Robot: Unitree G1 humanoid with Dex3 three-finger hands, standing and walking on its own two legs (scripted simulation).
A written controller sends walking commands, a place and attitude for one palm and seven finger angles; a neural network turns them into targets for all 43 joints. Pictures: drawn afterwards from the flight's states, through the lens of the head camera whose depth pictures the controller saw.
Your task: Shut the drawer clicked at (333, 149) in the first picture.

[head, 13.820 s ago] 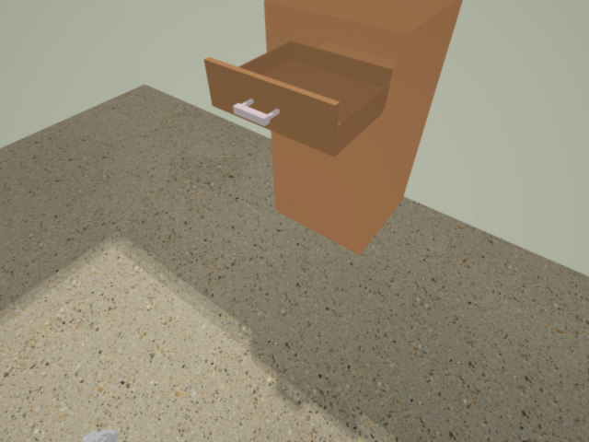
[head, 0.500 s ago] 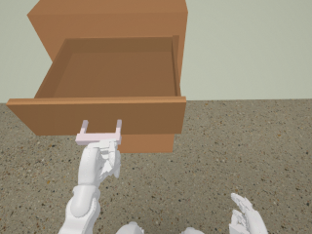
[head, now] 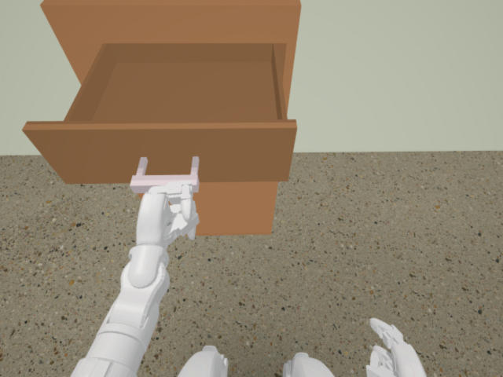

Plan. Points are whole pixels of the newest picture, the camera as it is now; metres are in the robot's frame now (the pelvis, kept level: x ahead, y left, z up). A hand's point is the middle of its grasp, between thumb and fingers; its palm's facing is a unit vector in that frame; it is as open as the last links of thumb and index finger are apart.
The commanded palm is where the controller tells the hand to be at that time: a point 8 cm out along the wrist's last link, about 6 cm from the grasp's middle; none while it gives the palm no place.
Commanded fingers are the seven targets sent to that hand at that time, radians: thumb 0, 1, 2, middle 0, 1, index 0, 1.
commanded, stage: push the drawer shut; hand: left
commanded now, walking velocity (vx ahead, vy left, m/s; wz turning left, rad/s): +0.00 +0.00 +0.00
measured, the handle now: (167, 173) +0.43 +0.15 +0.07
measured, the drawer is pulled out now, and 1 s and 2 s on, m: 0.25 0.11 0.00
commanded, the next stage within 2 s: none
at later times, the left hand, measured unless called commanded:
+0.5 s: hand (195, 176) +0.43 +0.11 +0.06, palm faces +0.01 -1.00 -0.04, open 2.8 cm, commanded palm +0.42 +0.16 +0.06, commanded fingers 0.00 0.90 0.90 -1.40 -1.60 -1.40 -1.60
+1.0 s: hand (196, 152) +0.48 +0.11 +0.06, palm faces +0.02 -1.00 -0.03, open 2.8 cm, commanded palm +0.48 +0.16 +0.06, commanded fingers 0.00 0.90 0.90 -1.40 -1.60 -1.40 -1.60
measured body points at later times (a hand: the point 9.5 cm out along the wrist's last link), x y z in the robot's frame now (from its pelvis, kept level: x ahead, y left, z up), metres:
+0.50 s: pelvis +0.00 +0.01 +0.00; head +0.08 +0.01 +0.44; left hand +0.42 +0.16 +0.06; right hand +0.08 -0.25 -0.12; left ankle +0.05 +0.11 -0.67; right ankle +0.02 -0.10 -0.67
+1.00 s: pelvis +0.00 +0.01 -0.01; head +0.10 +0.01 +0.43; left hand +0.48 +0.16 +0.06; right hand +0.04 -0.25 -0.13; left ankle +0.05 +0.11 -0.67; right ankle +0.02 -0.10 -0.67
